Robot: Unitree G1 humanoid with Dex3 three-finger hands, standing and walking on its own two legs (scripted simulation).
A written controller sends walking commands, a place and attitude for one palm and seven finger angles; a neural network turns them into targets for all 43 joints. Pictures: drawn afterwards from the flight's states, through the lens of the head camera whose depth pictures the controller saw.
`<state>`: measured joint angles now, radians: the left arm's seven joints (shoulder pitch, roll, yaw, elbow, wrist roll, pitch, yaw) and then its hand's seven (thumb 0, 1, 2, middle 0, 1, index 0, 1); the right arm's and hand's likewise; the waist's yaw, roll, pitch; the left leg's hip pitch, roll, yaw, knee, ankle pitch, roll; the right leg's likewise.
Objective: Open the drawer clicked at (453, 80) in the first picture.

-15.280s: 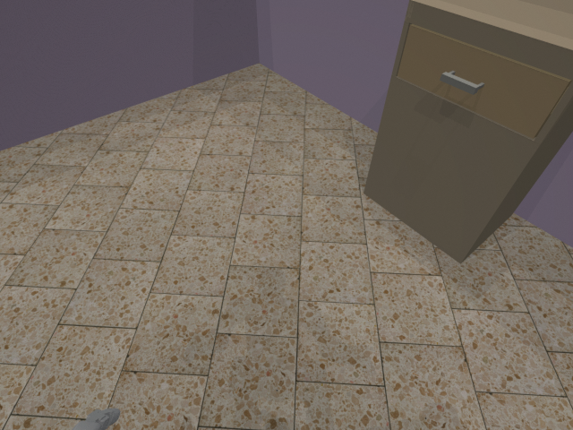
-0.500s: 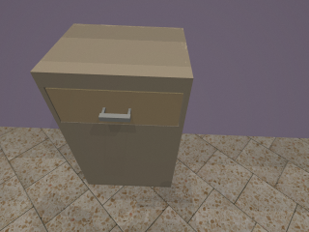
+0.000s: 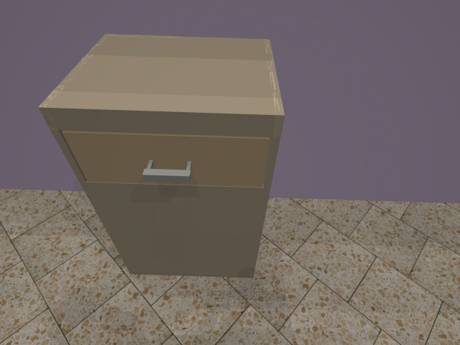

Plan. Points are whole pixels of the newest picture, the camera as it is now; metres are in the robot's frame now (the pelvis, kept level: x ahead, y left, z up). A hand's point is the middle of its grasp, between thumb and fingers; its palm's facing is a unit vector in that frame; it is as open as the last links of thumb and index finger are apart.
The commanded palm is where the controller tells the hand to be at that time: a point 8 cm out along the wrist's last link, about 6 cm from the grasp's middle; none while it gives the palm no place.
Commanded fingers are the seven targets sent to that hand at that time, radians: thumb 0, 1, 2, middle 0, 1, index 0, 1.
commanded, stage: look again from close up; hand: left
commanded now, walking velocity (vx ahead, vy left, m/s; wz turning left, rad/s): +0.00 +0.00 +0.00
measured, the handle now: (168, 169) +0.54 +0.20 -0.04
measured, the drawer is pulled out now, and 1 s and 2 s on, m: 0.00 0.00 0.00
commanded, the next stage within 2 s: raise the hand with hooked fingers in 0.26 s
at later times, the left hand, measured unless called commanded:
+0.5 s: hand out of the picture +0.09 +0.20 -0.11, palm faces -0.03 -0.87 -0.49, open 7.4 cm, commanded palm +0.11 +0.20 -0.05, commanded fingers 0.00 0.71 0.82 -0.21 -0.42 -0.21 -0.42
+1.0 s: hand (119, 318) +0.18 +0.20 -0.04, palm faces +0.02 -0.06 -1.00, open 9.9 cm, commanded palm +0.17 +0.20 +0.02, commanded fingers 0.00 0.13 0.57 -0.25 -0.80 -0.25 -0.80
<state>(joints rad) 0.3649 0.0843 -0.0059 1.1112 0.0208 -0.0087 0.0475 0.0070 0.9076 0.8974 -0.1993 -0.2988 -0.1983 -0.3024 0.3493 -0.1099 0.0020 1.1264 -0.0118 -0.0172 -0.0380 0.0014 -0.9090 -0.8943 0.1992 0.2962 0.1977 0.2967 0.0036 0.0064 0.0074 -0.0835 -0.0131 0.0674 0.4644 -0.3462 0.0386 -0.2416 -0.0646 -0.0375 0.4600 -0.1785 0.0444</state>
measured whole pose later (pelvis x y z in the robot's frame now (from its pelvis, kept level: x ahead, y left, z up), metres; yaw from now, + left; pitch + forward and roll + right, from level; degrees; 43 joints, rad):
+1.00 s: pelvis +0.00 -0.05 -0.04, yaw +2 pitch +10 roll +2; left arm 0.36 0.37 -0.04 0.05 1.11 -0.12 0.48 0.01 0.33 0.66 -0.27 -0.66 -0.27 -0.66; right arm 0.02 -0.24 -0.04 0.54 -0.09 0.05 0.03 0.01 -0.91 -0.89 0.20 0.30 0.20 0.30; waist 0.14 0.00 -0.09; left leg -0.50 0.01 0.02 0.82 -0.49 -0.03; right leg -0.68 -0.02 -0.02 0.86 -0.36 -0.03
